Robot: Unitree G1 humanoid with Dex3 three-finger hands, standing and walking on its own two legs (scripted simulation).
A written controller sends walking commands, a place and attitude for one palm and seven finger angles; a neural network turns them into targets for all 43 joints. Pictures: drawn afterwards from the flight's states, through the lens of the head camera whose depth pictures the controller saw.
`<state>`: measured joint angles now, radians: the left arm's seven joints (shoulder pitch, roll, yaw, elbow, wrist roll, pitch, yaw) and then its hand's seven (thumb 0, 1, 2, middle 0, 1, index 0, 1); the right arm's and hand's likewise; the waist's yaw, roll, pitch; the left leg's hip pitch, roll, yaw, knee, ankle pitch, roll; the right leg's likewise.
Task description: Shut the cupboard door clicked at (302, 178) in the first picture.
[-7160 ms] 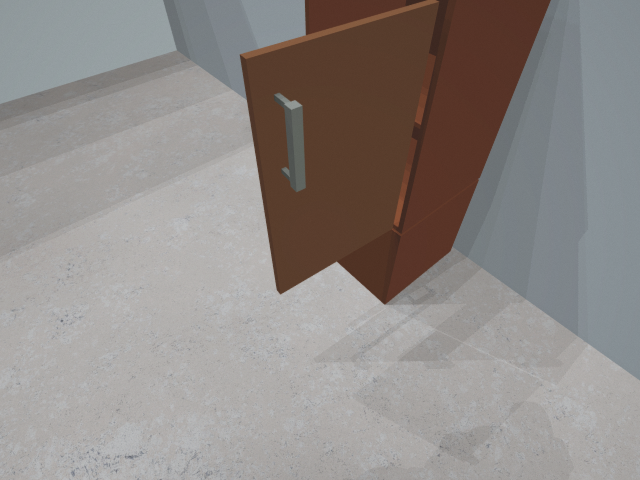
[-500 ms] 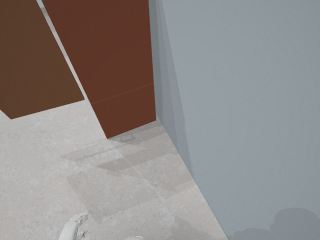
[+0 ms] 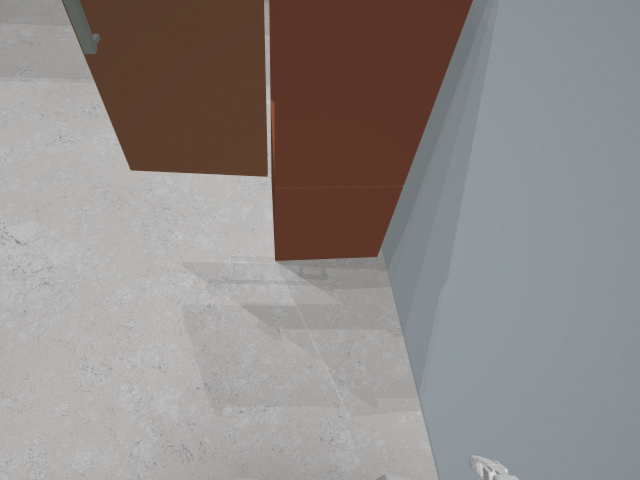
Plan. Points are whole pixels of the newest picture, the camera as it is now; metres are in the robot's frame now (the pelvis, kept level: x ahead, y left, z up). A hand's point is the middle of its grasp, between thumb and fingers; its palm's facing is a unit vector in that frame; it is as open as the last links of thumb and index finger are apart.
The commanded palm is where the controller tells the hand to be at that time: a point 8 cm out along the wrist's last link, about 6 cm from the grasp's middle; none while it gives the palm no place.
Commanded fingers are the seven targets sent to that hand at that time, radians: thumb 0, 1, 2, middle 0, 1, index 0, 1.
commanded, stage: take the last steps up to it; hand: left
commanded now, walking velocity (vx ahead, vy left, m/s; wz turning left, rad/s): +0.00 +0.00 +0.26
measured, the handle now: (78, 4) +0.84 +0.55 +0.11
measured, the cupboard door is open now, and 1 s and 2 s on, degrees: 86 86 86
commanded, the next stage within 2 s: come to a stop and stand still in 1.26 s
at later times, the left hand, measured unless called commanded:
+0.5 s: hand out of the picture +0.04 +0.17 -0.15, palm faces +0.20 -0.96 -0.21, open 7.4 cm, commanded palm none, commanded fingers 0.00 0.90 0.90 -0.20 -0.30 -0.20 -0.30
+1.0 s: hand (109, 385) +0.24 +0.33 -0.16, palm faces +0.25 -0.95 -0.21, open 7.4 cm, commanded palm none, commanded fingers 0.00 0.90 0.90 -0.20 -0.30 -0.20 -0.30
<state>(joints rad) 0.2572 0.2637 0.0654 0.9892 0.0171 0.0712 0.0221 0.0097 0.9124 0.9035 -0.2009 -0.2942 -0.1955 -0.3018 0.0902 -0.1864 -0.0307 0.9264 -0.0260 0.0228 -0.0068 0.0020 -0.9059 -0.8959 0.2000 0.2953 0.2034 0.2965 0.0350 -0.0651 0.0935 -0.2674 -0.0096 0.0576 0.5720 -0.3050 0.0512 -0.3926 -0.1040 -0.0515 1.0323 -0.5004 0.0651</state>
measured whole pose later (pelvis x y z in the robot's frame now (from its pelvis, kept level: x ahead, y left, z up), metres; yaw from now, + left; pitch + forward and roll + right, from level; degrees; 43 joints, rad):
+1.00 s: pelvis +0.22 +0.14 +0.01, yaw +11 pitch +0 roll +2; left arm 0.21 0.18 0.06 1.01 0.03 -0.01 0.00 0.01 0.91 0.90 -0.20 -0.29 -0.19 -0.30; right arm 0.20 -0.18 -0.04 1.00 -0.03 -0.06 -0.01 -0.02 -0.94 -0.90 0.20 0.30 0.21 0.30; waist 0.03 -0.03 0.05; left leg -0.19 -0.04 0.18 0.42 -0.23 0.07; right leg -0.54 -0.13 -0.10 1.05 -0.31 0.00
